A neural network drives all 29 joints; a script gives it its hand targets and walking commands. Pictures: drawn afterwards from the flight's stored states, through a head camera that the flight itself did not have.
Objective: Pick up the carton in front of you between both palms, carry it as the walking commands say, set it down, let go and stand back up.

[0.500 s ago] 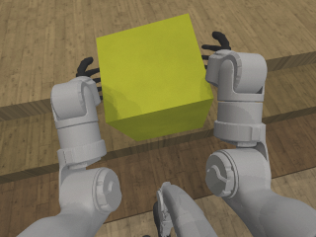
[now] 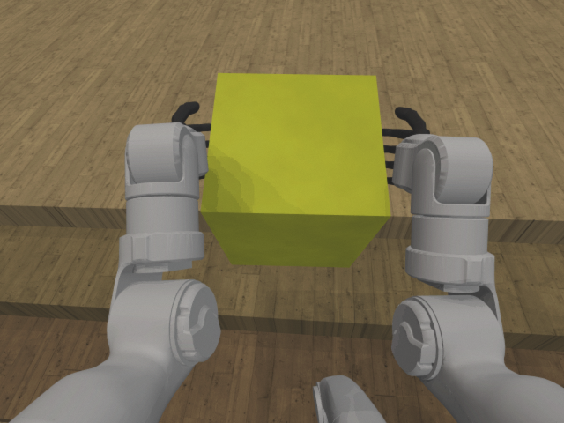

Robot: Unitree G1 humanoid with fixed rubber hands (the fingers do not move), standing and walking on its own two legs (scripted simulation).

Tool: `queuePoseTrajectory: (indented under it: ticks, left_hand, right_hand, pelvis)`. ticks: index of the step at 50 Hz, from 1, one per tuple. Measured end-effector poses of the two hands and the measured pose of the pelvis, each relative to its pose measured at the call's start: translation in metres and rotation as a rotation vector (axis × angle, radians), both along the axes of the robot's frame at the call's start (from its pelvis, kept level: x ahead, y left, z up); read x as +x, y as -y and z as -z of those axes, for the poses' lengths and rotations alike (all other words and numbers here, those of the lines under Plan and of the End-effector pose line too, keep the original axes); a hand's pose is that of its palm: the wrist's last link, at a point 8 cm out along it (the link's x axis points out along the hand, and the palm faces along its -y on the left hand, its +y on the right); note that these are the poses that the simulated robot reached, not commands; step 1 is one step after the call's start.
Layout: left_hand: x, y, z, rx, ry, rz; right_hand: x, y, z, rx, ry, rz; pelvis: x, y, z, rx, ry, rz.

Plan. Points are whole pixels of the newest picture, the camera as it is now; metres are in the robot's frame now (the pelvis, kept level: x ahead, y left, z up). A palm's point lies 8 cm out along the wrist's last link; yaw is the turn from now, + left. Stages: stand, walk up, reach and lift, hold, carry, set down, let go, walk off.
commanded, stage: carry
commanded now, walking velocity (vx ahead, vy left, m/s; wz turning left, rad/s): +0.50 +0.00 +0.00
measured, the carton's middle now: (293, 184) +0.44 -0.05 +0.08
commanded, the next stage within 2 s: none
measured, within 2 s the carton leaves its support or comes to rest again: neither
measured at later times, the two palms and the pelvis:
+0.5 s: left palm (207, 195) +0.41 +0.08 +0.12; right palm (396, 196) +0.41 -0.20 +0.07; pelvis +0.04 -0.03 -0.04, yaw -6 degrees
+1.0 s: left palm (247, 1) +0.73 -0.01 +0.25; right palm out of the picture +0.70 -0.29 +0.28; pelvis +0.33 -0.12 +0.08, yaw -6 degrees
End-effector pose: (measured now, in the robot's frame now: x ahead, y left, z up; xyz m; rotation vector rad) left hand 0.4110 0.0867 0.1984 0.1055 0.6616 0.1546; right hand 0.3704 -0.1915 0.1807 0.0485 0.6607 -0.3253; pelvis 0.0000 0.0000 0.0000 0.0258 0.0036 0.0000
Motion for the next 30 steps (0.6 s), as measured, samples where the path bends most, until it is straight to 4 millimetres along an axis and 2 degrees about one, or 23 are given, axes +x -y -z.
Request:
queuePoseTrajectory:
  ticks: [2,4,5,7,8,10,12,13,16,19,22,25,30]
  left_hand:
    - [-0.014,-0.007,0.014,-0.027,-0.048,-0.028]
    - [-0.034,-0.024,0.036,-0.038,-0.108,-0.071]
    - [-0.046,-0.033,0.048,-0.043,-0.122,-0.1]
    - [-0.067,-0.05,0.074,-0.042,-0.101,-0.147]
    - [-0.077,-0.055,0.087,-0.032,-0.086,-0.16]
    - [-0.096,-0.059,0.107,-0.033,-0.096,-0.205]
    - [-0.106,-0.06,0.116,-0.042,-0.134,-0.246]
    - [-0.106,-0.061,0.114,-0.043,-0.132,-0.25]
    - [-0.085,-0.06,0.095,-0.008,-0.086,-0.216]
    - [-0.055,-0.046,0.087,0.047,-0.15,-0.158]
    - [-0.03,-0.02,0.085,0.142,-0.234,-0.101]
    - [-0.001,0.011,0.081,0.219,-0.256,-0.051]
    - [0.068,0.054,0.074,0.19,-0.186,0.006]
  right_hand:
    - [0.0,-0.006,-0.001,0.042,-0.014,0.024]
    - [0.001,-0.021,0.008,0.028,-0.059,-0.035]
    - [0.002,-0.031,0.015,-0.007,-0.076,-0.092]
    - [0.002,-0.049,0.032,-0.08,-0.072,-0.2]
    - [-0.001,-0.055,0.042,-0.092,-0.058,-0.23]
    - [-0.009,-0.06,0.066,-0.063,-0.069,-0.245]
    - [-0.018,-0.06,0.085,-0.031,-0.107,-0.25]
    - [-0.02,-0.06,0.087,-0.035,-0.109,-0.258]
    - [-0.011,-0.058,0.079,-0.054,-0.098,-0.275]
    - [0.005,-0.043,0.083,-0.048,-0.159,-0.262]
    - [0.018,-0.017,0.098,0.024,-0.236,-0.226]
    - [0.035,0.012,0.109,0.108,-0.242,-0.159]
    - [0.071,0.052,0.108,0.134,-0.177,-0.039]
  pelvis:
    - [-0.005,0.002,0.002,0.026,0.0,0.049]
    - [-0.009,0.011,0.008,0.066,0.008,0.079]
    - [-0.009,0.018,0.019,0.095,0.011,0.088]
    - [-0.008,0.031,0.055,0.137,0.005,0.096]
    - [-0.008,0.034,0.068,0.099,0.004,0.089]
    - [-0.006,0.038,0.079,-0.004,0.022,0.04]
    - [-0.004,0.045,0.083,-0.051,0.038,-0.004]
    - [-0.004,0.049,0.083,-0.06,0.045,-0.01]
    - [-0.007,0.056,0.077,-0.063,0.046,0.019]
    - [0.002,0.054,0.063,-0.032,0.002,0.07]
    - [0.022,0.045,0.049,0.01,-0.029,0.093]
    - [0.044,0.033,0.04,0.042,-0.034,0.111]
    - [0.095,0.024,0.034,0.086,-0.052,0.139]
